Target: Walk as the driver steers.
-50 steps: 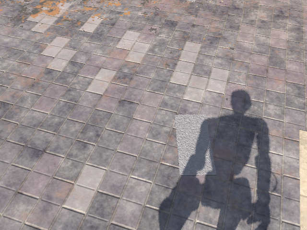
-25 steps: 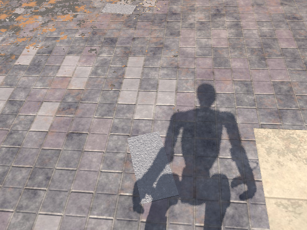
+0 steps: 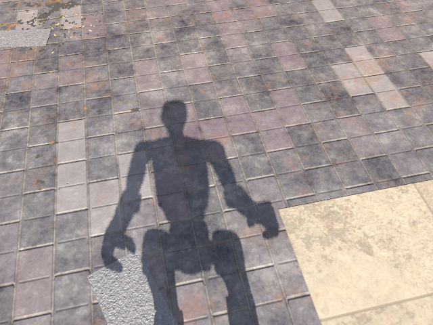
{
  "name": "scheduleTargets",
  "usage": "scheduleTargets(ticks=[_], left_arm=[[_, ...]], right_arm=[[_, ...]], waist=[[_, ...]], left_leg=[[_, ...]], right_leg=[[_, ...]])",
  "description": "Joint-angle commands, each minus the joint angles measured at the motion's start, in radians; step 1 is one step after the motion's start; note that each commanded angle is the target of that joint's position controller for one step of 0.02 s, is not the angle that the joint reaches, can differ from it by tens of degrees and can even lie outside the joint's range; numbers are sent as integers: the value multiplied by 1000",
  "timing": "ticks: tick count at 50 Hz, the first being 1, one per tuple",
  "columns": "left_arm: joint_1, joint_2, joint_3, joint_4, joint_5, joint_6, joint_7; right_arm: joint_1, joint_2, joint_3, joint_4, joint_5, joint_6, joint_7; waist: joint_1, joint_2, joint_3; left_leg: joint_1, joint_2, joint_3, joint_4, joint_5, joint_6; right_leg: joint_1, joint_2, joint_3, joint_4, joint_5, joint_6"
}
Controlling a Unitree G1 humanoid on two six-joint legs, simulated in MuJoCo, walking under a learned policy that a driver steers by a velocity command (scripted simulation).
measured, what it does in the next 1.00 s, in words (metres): walks ahead: right foot, then left foot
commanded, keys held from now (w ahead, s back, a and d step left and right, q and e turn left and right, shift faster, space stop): w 0.70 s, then w+q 0.30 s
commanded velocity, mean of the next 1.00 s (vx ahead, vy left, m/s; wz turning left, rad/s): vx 0.50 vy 0.00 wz -0.03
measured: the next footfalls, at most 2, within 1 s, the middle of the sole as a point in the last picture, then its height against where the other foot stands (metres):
right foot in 0.36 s outside the picture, level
left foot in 0.90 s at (212, 263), level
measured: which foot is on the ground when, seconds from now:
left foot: down 0.00-0.36, up 0.38-0.88, down 0.90-1.00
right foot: up 0.00-0.34, down 0.36-0.92, up 0.94-1.00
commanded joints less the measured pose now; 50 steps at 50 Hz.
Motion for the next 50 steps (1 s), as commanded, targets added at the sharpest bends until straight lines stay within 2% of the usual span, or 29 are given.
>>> scheduleTargets(ticks=[1,4,6,9,13,15,16,17,18,19,20,21,22,23,24,26,28,30,34,40,42,43,44,45,46,47,48,49,50], left_arm=[[43,17,7,-68,-2,-2,-5],[-45,11,-3,-112,16,0,-5],[-104,15,-11,-132,23,-10,-14],[-214,10,-21,-159,17,-24,-29],[-320,38,-18,-210,5,-28,-45],[-304,61,-9,-218,7,-31,-51],[-231,81,5,-199,13,-33,-50],[-81,128,32,-151,17,-32,-43],[115,214,62,-115,25,-27,-29],[162,308,76,-104,30,-22,-30],[175,206,52,-105,23,-27,-33],[100,163,36,-114,23,-33,-35],[21,130,25,-126,22,-33,-38],[-35,99,17,-132,25,-34,-43],[-63,79,12,-133,32,-39,-45],[-64,83,16,-117,28,-52,-47],[-39,105,24,-92,29,-60,-40],[-2,113,27,-68,26,-56,-29],[48,133,29,-31,21,-46,-15],[105,150,38,34,18,-30,-6],[87,160,43,39,17,-22,-2],[68,171,45,35,19,-17,1],[48,178,46,29,21,-9,5],[45,166,40,19,27,-1,12],[60,148,27,-13,45,-3,21],[177,6,-18,-30,55,-32,-2],[92,103,0,-29,23,-66,-13],[-8,142,11,-65,-5,-85,-18],[-58,136,7,-78,4,-95,-11]], right_arm=[[55,-77,-19,-8,0,-14,10],[78,-123,-33,22,10,-22,13],[85,-142,-36,30,16,-13,10],[120,-164,-36,44,27,3,6],[198,-188,-36,81,40,24,8],[196,-201,-38,90,44,38,6],[179,-204,-36,89,44,45,3],[184,-181,-26,90,39,48,0],[177,-135,-5,60,15,44,-3],[284,-7,34,39,11,21,3],[241,-114,9,53,36,0,8],[158,-157,-5,22,57,-9,11],[113,-147,-4,15,48,-7,6],[93,-137,-8,15,29,0,2],[113,-124,-10,17,25,13,3],[131,-87,-6,24,24,38,2],[88,-77,-5,8,16,51,-2],[17,-70,-4,-15,10,51,-2],[-119,-48,5,-49,16,41,11],[-241,-59,10,-107,33,35,46],[-232,-72,6,-120,33,35,57],[-194,-88,-2,-116,30,35,59],[-107,-110,-18,-97,27,37,57],[48,-153,-46,-51,27,39,51],[217,-240,-75,-25,25,45,37],[242,-301,-84,-19,32,44,42],[253,-213,-61,-25,36,43,40],[196,-184,-54,-38,30,41,35],[130,-170,-50,-60,27,40,32]], waist=[[4,100,-45],[4,74,-8],[-7,69,-6],[-46,81,11],[-74,107,30],[-45,121,19],[7,120,-19],[73,99,-108],[149,-13,-251],[81,-278,-354],[115,-169,-357],[96,-130,-224],[64,-60,-162],[35,-32,-112],[0,-49,-99],[-27,-40,-80],[-29,-19,-45],[-12,-9,-18],[34,-21,17],[70,-27,58],[53,-37,43],[29,-51,10],[-20,-59,-51],[-87,-37,-139],[-138,88,-255],[-47,330,-363],[-104,220,-372],[-103,174,-235],[-74,64,-163]], left_leg=[[154,271,-279,-261,27,187],[151,289,-218,-304,112,219],[170,273,-163,-307,152,208],[158,237,-84,-287,165,172],[254,287,-101,-244,118,147],[296,309,-104,-184,182,129],[291,290,-76,-92,319,108],[248,238,-28,93,442,80],[51,180,28,416,252,33],[-343,5,1,766,-369,-22],[-455,43,-142,899,-431,-6],[-514,94,-133,912,-343,13],[-477,139,-116,867,-249,14],[-430,165,-116,806,-191,8],[-364,187,-126,767,-151,5],[-318,187,-117,719,-110,-9],[-360,187,-116,643,-42,-24],[-407,184,-114,529,54,-35],[-371,148,-81,289,234,-32],[-406,120,-68,162,166,21],[-367,96,-50,149,77,53],[-290,65,-22,148,38,70],[-157,22,16,136,34,90],[55,-22,32,119,57,116],[365,143,-221,126,101,183],[693,356,-767,-9,-139,364],[713,354,-841,-105,-237,329],[600,326,-701,-116,-164,286],[454,289,-591,-123,-48,262]], right_leg=[[-163,-104,33,-29,51,-2],[-229,-123,25,-181,124,9],[-234,-133,-3,-309,237,13],[-164,-106,-67,-493,355,18],[-145,-78,-89,-614,302,-1],[-85,-53,-110,-666,242,-30],[32,-22,-136,-707,246,-49],[238,7,-150,-722,250,-76],[533,-168,54,-712,273,-142],[821,-393,537,-841,117,-300],[801,-395,634,-916,43,-293],[691,-362,484,-919,108,-251],[561,-315,357,-932,209,-225],[448,-274,270,-963,284,-209],[376,-247,215,-997,320,-199],[311,-228,150,-1049,381,-209],[299,-223,99,-1077,435,-215],[319,-215,61,-1092,448,-207],[335,-185,-13,-1105,395,-167],[513,-258,-63,-1052,393,-137],[559,-273,-93,-993,528,-115],[567,-267,-115,-932,696,-99],[559,-247,-149,-817,876,-78],[497,-198,-198,-615,956,-46],[249,-148,-226,-288,675,-3],[-184,60,-133,36,-146,60],[-297,27,27,135,-190,35],[-359,-16,20,129,-103,16],[-324,-59,10,68,-21,10]])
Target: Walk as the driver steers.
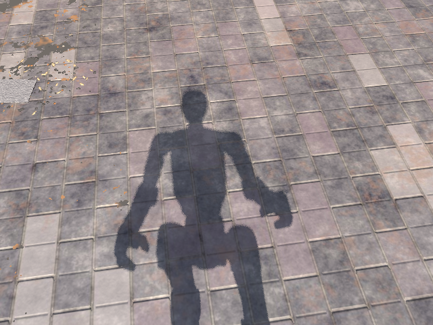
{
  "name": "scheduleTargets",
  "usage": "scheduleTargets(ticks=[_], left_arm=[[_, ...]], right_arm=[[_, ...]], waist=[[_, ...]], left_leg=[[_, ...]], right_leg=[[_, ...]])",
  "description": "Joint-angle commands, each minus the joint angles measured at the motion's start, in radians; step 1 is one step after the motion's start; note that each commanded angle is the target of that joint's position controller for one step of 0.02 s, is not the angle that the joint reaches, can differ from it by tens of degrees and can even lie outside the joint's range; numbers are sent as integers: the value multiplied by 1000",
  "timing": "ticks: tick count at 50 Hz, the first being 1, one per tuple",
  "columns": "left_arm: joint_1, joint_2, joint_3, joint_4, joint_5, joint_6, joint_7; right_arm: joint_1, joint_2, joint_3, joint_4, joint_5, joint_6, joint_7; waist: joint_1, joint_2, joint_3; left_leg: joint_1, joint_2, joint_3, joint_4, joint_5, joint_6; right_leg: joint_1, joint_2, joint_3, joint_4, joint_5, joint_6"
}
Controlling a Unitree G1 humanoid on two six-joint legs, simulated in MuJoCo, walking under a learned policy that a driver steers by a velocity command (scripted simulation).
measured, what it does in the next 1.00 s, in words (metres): walks ahead, turning left: right foot, then left foot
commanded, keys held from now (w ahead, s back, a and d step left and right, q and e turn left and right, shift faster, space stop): w+q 0.90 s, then q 0.10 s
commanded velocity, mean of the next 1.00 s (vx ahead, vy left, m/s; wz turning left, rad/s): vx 0.49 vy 0.00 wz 0.56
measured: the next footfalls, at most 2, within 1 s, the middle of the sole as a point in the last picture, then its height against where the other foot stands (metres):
right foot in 0.42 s outside the picture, level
left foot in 0.94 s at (143, 283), level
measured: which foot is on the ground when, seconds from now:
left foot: down 0.00-0.44, up 0.46-0.92, down 0.94-1.00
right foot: up 0.00-0.40, down 0.42-0.96, up 0.98-1.00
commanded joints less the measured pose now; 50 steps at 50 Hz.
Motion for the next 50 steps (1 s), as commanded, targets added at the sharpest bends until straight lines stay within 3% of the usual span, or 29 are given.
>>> scheduleTargets(ticks=[1,2,5,8,12,15,17,19,20,21,22,23,24,25,26,27,29,32,35,40,43,45,46,47,48,49,50], left_arm=[[-80,140,30,-122,8,-57,7],[-69,139,36,-130,18,-47,10],[-60,102,35,-145,27,-16,15],[-173,83,29,-187,31,-7,19],[-315,56,18,-226,19,-20,2],[-383,74,21,-254,8,-32,-13],[-386,97,29,-261,6,-42,-21],[-321,121,41,-250,2,-51,-21],[-226,143,55,-227,7,-55,-15],[-84,187,70,-210,23,-58,-7],[53,266,92,-189,37,-45,0],[77,224,85,-172,13,-34,-6],[35,146,65,-188,9,-27,-3],[-14,119,56,-193,10,-17,-4],[-61,103,48,-188,14,-12,-7],[-93,83,40,-185,15,-11,-9],[-110,85,44,-171,18,-19,-13],[-95,123,58,-143,17,-30,-12],[-86,140,63,-124,23,-26,-7],[-17,184,70,-93,6,-5,2],[5,213,79,-73,-12,11,4],[-6,244,87,-74,-20,24,9],[-23,249,88,-80,-24,34,13],[-30,226,77,-88,-24,36,19],[12,118,43,-133,25,25,16],[55,99,18,-166,29,-4,3],[-42,190,42,-170,-2,-15,-6]], right_arm=[[115,-131,-38,-48,-8,-6,-11],[91,-112,-31,-62,-19,-7,-14],[102,-120,-36,-69,-10,-9,-27],[159,-151,-46,-61,-3,-6,-47],[219,-150,-46,-51,6,10,-63],[263,-151,-47,-41,11,21,-67],[267,-151,-48,-43,10,30,-72],[240,-154,-52,-53,7,37,-75],[218,-134,-46,-65,5,38,-73],[195,-87,-28,-88,-6,33,-67],[307,-30,-11,-104,10,23,-68],[345,-68,-7,-116,14,15,-66],[278,-145,-28,-106,18,18,-61],[203,-152,-32,-121,9,26,-61],[162,-140,-34,-136,-3,29,-59],[156,-121,-37,-145,0,34,-54],[176,-82,-32,-145,7,46,-46],[127,-67,-28,-171,0,53,-47],[69,-64,-25,-178,6,47,-35],[-102,-38,-8,-223,6,35,-2],[-150,-51,-14,-263,7,36,11],[-84,-91,-35,-261,1,45,11],[39,-132,-59,-234,-2,50,7],[208,-191,-91,-193,-7,54,-8],[274,-295,-110,-182,-11,58,-33],[236,-334,-104,-235,-21,45,-28],[219,-248,-81,-240,-22,40,-19]], waist=[[-54,-7,-123],[-20,16,-114],[6,48,-87],[-26,46,-50],[-80,81,-38],[-101,90,-32],[-90,97,-34],[-47,131,-50],[4,128,-97],[74,80,-222],[67,-150,-378],[52,-311,-392],[66,-175,-247],[61,-83,-142],[36,-49,-72],[6,-70,-39],[-14,-113,-29],[-14,-82,-17],[2,-67,-16],[71,-54,30],[65,-54,45],[10,-94,-19],[-66,-91,-79],[-154,-52,-165],[-116,174,-267],[-71,279,-472],[-125,115,-450]], left_leg=[[460,288,-484,-299,81,206],[382,262,-443,-320,157,203],[274,226,-364,-364,234,216],[241,195,-317,-375,249,192],[222,146,-291,-344,157,136],[280,174,-361,-291,122,130],[342,196,-424,-236,109,121],[360,201,-464,-173,160,103],[337,160,-445,-90,221,78],[236,109,-385,127,182,45],[-103,-33,-237,464,-104,-34],[-299,-4,-212,639,-447,-48],[-363,56,-223,722,-373,-58],[-350,93,-178,735,-297,-64],[-322,122,-163,694,-243,-66],[-287,148,-160,660,-209,-64],[-229,171,-133,632,-164,-70],[-277,186,-135,555,-63,-89],[-282,183,-118,397,87,-87],[-241,164,-32,160,176,-67],[-217,133,12,81,76,-24],[-82,62,73,68,-43,19],[74,15,95,17,-29,47],[342,-3,62,-55,110,85],[691,246,-307,-27,382,187],[861,461,-805,-146,463,388],[816,415,-655,-150,537,330]], right_leg=[[-462,-79,73,96,122,-16],[-395,-99,82,55,146,-10],[-360,-100,61,-61,182,28],[-396,-78,49,-244,346,59],[-308,-16,38,-510,542,61],[-281,10,52,-593,531,53],[-257,20,68,-644,466,38],[-162,23,60,-678,393,9],[-18,17,48,-721,408,-21],[234,-104,141,-683,402,-84],[628,-326,486,-683,285,-226],[664,-429,760,-772,90,-267],[537,-394,662,-795,-9,-231],[395,-353,519,-815,54,-195],[266,-312,424,-850,145,-184],[187,-276,343,-881,214,-172],[104,-238,219,-934,296,-173],[113,-246,112,-967,433,-195],[159,-222,-5,-961,528,-170],[231,-239,-106,-944,519,-139],[316,-273,-137,-892,667,-118],[347,-269,-182,-746,1018,-99],[324,-244,-209,-570,1157,-77],[184,-200,-232,-322,1095,-34],[-191,-93,-226,42,356,31],[-417,68,-22,320,-225,66],[-469,-4,93,339,-155,55]])
Over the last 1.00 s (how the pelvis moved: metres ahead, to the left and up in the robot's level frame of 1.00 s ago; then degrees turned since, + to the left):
0.54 -0.03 -0.01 3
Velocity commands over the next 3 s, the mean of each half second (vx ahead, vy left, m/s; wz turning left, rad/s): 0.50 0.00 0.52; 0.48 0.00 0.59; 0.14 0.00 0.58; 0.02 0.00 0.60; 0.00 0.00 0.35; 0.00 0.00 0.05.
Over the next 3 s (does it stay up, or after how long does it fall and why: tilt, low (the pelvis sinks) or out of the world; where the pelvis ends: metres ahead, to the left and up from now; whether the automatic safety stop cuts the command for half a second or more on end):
stays up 0.62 0.21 0.01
